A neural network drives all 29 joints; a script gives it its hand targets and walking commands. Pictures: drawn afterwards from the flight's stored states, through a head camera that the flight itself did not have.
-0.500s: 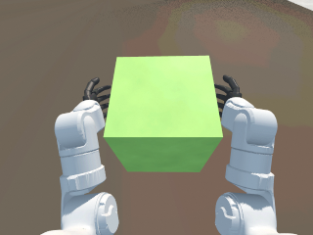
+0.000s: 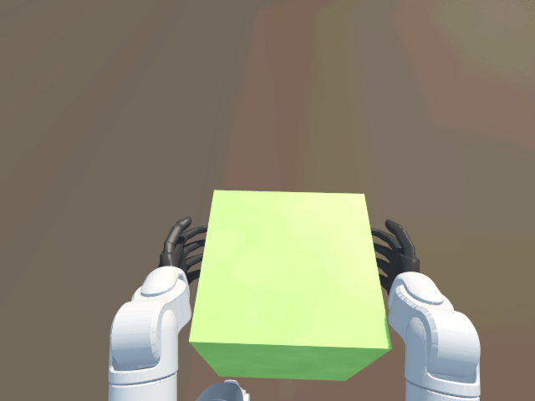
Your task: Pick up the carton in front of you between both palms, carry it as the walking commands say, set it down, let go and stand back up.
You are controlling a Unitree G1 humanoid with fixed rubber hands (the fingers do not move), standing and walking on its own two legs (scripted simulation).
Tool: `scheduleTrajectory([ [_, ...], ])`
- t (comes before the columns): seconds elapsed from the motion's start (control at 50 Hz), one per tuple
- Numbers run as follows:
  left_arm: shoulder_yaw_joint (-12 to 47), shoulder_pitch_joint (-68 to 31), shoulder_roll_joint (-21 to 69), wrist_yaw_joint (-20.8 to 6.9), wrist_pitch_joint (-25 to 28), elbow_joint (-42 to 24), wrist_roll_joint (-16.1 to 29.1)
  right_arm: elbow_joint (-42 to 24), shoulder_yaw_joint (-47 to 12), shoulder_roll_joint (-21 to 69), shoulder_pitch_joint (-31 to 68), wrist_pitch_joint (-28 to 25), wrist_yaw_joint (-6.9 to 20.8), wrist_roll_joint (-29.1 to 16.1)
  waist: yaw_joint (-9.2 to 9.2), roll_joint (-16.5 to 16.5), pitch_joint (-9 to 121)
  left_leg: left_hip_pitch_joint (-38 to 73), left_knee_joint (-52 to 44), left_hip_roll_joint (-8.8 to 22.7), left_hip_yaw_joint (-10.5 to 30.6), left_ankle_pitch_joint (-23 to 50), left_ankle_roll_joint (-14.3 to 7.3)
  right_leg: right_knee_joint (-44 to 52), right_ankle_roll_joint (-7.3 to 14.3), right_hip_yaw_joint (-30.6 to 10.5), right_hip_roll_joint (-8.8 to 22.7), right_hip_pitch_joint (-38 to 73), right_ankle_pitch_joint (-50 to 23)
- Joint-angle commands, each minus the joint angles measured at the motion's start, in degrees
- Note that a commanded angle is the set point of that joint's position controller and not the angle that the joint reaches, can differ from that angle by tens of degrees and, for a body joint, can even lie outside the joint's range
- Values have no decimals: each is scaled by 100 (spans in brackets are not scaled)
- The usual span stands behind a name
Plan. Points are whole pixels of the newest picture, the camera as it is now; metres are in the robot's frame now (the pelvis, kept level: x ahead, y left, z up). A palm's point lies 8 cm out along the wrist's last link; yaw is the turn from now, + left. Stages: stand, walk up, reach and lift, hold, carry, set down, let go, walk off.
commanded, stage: carry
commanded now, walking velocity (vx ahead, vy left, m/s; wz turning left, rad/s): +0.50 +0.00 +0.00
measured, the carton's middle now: (285, 293) +0.27 +0.01 -0.03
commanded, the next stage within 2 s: none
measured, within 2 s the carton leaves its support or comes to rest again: neither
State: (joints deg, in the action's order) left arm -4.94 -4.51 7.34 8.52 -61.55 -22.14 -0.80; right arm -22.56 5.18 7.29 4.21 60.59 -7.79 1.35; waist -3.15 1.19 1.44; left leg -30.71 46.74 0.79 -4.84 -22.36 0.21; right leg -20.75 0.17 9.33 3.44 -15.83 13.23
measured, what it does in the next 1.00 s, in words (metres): walks ahead: left foot, then right foot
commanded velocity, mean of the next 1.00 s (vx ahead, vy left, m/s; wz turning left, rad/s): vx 0.50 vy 0.00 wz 0.00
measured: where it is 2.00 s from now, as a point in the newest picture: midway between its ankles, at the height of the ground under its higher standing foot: (301, 153)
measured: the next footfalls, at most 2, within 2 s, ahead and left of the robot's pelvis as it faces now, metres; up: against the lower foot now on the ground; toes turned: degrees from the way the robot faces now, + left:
left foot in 0.10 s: +0.17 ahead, +0.11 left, +0.00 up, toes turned +7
right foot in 0.42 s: +0.44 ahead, -0.14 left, +0.00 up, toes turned -12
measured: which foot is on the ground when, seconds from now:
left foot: up 0.00-0.08, down 0.10-0.44, up 0.46-0.74, down 0.76-1.00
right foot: down 0.00-0.10, up 0.12-0.40, down 0.42-0.80, up 0.82-1.00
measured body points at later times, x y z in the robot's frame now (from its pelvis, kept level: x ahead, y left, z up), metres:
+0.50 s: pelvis +0.35 -0.04 -0.02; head +0.31 -0.04 +0.43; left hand +0.58 +0.11 +0.05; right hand +0.58 -0.19 +0.05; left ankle +0.17 +0.08 -0.68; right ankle +0.40 -0.13 -0.75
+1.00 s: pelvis +0.66 -0.02 +0.00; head +0.65 -0.01 +0.45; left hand +0.90 +0.11 +0.07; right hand +0.87 -0.19 +0.07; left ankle +0.61 +0.08 -0.75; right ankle +0.65 -0.16 -0.70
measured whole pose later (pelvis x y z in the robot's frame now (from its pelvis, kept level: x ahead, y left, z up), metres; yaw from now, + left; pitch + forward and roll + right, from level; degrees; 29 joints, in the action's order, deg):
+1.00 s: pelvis +0.66 -0.02 +0.00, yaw -3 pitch +6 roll -1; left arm -2.3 6.3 7.9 8.3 -66.7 -30.9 -0.8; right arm -30.4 1.8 7.9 -6.6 65.6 -9.0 0.1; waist 3.1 0.1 8.3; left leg -10.3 18.7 4.0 -13.9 -13.6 -0.7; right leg -47.6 -1.0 5.9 6.2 -29.6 18.1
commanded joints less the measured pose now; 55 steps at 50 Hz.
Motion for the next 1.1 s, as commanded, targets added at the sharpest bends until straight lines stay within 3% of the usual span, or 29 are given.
scheduleTrajectory([
  [0.0, 3814, -1810, 5530, -455, 303, -1920, 1499, -1245, -3257, 5356, 989, -244, 246, -868, 117, 914, 2358, 637, -1806, -178, -463, 969, -7, 101, 544, -782, 1075, 1970, -2882],
  [0.04, 3843, -1519, 5112, -475, 221, -1741, 1449, -1088, -3315, 5104, 586, -183, 216, -834, 239, 607, 2413, 1901, -2439, -198, -843, 1883, -159, -450, 285, -249, 876, 1265, -2331],
  [0.06, 3906, -1335, 4965, -466, 203, -1843, 1441, -1238, -3374, 5054, 430, -144, 215, -854, 327, 243, 2630, 3280, -2612, 74, -514, 1855, -230, -1297, 91, -57, 578, 439, -2080],
  [0.08, 3969, -1469, 4589, -444, 178, -2100, 1369, -1318, -3306, 4808, 428, -148, 175, -753, 446, -739, 2712, 4403, -2558, 1056, 918, 1491, -600, -2632, -125, 202, 394, -913, -930],
  [0.1, 3914, -1248, 4396, -449, 90, -1902, 1341, -1385, -3407, 4482, 471, -117, 149, -755, 393, -1646, 2430, 4954, -2890, 2030, 2678, 2228, -1021, -3681, -155, -122, -226, -2346, 1440],
  [0.12, 3929, -1122, 4134, -469, -16, -1872, 1364, -1689, -3333, 4038, 676, -69, 113, -783, 475, -1451, 2108, 4852, -2867, 2401, 2960, 2700, -1611, -4542, 17, -607, -96, -2880, 1731],
  [0.14, 3841, -1231, 4166, -454, -41, -1995, 1515, -1811, -3456, 4099, 870, -74, 62, -930, 481, -1030, 2095, 4771, -2805, 2407, 3124, 2946, -1750, -5027, 29, -912, 12, -3270, 1775],
  [0.18, 3610, -914, 4021, -382, -76, -1780, 1319, -1709, -3687, 4166, 826, 115, 120, -1046, 376, 7, 1766, 3918, -3128, 2106, 2264, 2654, -1333, -4506, -67, -1083, 393, -2912, 961],
  [0.26, 3128, -503, 3615, -133, -195, -1381, 779, -1757, -3766, 3779, 1235, 295, 124, -1394, 396, -522, 1006, 2830, -3708, 1630, 816, 2038, -827, -2447, -157, -559, 294, -2067, 435],
  [0.32, 2973, -234, 3305, -10, -260, -1252, 539, -1506, -3610, 3325, 830, 369, 102, -1214, 392, -1245, 919, 2890, -3318, 1421, 103, 2964, -520, -1163, -100, -14, 0, -1381, -377],
  [0.38, 2759, -269, 2963, 134, -355, -900, 523, -1080, -3350, 2973, 613, 514, -38, -1014, 214, -381, 1271, 2114, -1805, 845, -708, 3430, -213, -739, 5, 595, -421, 730, -143],
  [0.4, 2772, -406, 2977, 138, -363, -1109, 555, -1110, -3237, 2757, 758, 558, -88, -913, 149, -47, 1326, 1396, -799, 642, -851, 3006, -60, -364, 151, -238, -34, 1402, 207],
  [0.42, 2865, -626, 2926, 133, -373, -1171, 724, -1217, -3204, 2924, 873, 563, -97, -973, 114, 878, 1293, 275, 631, 169, -878, 1492, 128, 306, 618, -2197, 1130, 1933, 567],
  [0.44, 2868, -919, 2900, 129, -409, -1093, 733, -1148, -3240, 2938, 969, 577, -78, -924, 102, 1231, 1111, -936, 1841, -171, -493, -488, 152, 793, 1335, -4073, 2066, 2414, -58],
  [0.46, 3021, -1073, 3143, 80, -346, -1416, 903, -1166, -3325, 3254, 902, 524, -33, -1128, 139, 955, 1432, -1116, 2672, 100, 183, -629, -5, 808, 1646, -4403, 2322, 2224, -865],
  [0.52, 3534, -1368, 3971, -142, -203, -1710, 1233, -1148, -3325, 4073, 758, 363, 94, -1087, 258, -311, 1541, -550, 1770, 777, 555, -55, -150, 776, 1050, -2539, 1857, 1399, -919],
  [0.58, 3754, -1490, 4311, -261, -31, -1734, 1404, -1274, -3409, 4347, 852, 138, 78, -936, 245, 649, 1573, 111, -247, 569, -38, 168, -1, 1054, 663, -986, 1416, 817, -269],
  [0.68, 3528, -716, 3627, -243, -72, -1778, 1186, -1432, -3477, 3909, 454, 135, -15, -875, 236, 1000, 1259, 797, -1830, 230, -774, 1754, 36, 762, 369, -262, 1068, 948, -626],
  [0.74, 3439, -486, 3246, -135, -197, -1761, 1058, -1656, -3330, 3355, 319, 255, -40, -877, 339, 521, 1391, 2248, -2201, 50, -1152, 1357, -4, -387, 220, 136, 755, 500, -1235],
  [0.76, 3331, -377, 3096, -89, -241, -1493, 939, -1415, -3289, 3201, 257, 336, -40, -924, 439, 121, 1659, 3190, -2387, 503, -468, 798, -263, -1455, 53, 372, 632, -12, -1372],
  [0.78, 3395, -680, 3215, -77, -282, -1938, 1043, -1575, -3312, 3156, 251, 365, -62, -912, 506, -971, 1658, 4027, -2934, 1689, 1380, 231, -713, -2862, -226, 346, 100, -1216, -162],
  [0.8, 3345, -828, 2845, -38, -374, -1826, 789, -1409, -3219, 3069, 513, 381, -54, -944, 575, -1861, 1462, 4403, -3567, 2270, 2894, 183, -1249, -3950, -213, 105, -325, -2463, 1436],
  [0.82, 3517, -977, 2970, -20, -409, -1938, 1119, -1419, -3153, 2975, 273, 433, -91, -1005, 559, -1666, 1178, 3900, -3601, 2598, 3207, 589, -1552, -4674, -115, -575, 89, -2782, 1867],
  [0.86, 3329, -957, 3150, -46, -426, -1612, 960, -1238, -3286, 3447, 595, 482, -45, -975, 494, -352, 1217, 3451, -3551, 2439, 2352, 860, -1364, -4822, 68, -980, 546, -2849, 1292],
  [0.9, 3249, -813, 3643, -81, -369, -1387, 802, -1557, -3530, 3861, 1158, 411, 93, -1204, 416, -368, 1209, 2646, -3825, 2054, 1077, 497, -826, -3657, -25, -848, 647, -2094, 481],
  [0.98, 3210, -728, 3880, -60, -213, -1553, 820, -1744, -3808, 3794, 1134, 357, 204, -1510, 397, -822, 1054, 2691, -3862, 1609, 322, 911, -731, -1543, -169, -273, 240, -1491, 388],
  [1.0, 3168, -698, 3841, -32, -203, -1433, 700, -1768, -3691, 3781, 1087, 348, 225, -1430, 442, -575, 1041, 2625, -3801, 1630, 117, 974, -745, -1369, -146, -122, 178, -1335, 77],
  [1.02, 3139, -338, 3820, -19, -225, -1391, 714, -1720, -3658, 3563, 870, 378, 192, -1388, 447, -1136, 1091, 2893, -3652, 1579, -80, 1330, -659, -1053, -164, 151, 41, -1238, -108],
  [1.08, 3321, -714, 3649, -14, -209, -1772, 736, -1454, -3538, 3550, 565, 373, 154, -1201, 431, -1389, 951, 3008, -3214, 1303, -536, 2168, -422, -782, -110, 395, -104, -739, -596],
])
